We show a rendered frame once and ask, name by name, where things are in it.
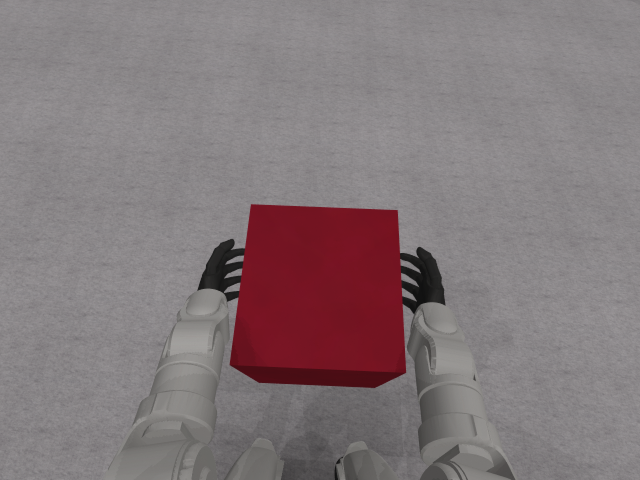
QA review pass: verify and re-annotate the right robot forearm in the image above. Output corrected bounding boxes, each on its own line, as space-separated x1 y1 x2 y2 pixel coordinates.
407 302 518 480

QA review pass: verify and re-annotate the right robot hand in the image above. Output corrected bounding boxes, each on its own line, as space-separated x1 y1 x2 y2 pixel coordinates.
400 247 446 314

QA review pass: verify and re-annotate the left robot forearm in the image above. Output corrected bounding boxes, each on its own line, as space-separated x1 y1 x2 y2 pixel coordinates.
103 289 230 480

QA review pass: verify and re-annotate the left robot thigh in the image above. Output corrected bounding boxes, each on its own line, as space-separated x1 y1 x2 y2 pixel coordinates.
224 447 284 480

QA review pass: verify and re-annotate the carton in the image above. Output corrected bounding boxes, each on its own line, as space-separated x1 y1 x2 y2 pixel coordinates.
230 204 406 388

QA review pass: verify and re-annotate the right robot upper arm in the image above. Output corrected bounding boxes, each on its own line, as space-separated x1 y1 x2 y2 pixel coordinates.
420 460 511 480

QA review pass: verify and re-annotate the left robot hand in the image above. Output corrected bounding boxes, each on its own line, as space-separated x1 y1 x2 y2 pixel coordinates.
197 239 245 302

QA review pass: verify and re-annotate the left robot upper arm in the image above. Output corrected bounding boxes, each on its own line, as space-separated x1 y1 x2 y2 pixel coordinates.
105 439 217 480

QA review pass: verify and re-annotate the right robot shin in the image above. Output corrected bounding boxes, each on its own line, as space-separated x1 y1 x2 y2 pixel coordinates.
343 441 369 459

